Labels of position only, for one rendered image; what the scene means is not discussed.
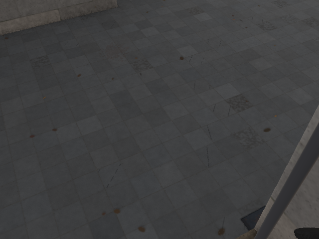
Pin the right robot hand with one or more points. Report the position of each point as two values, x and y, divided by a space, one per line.
307 233

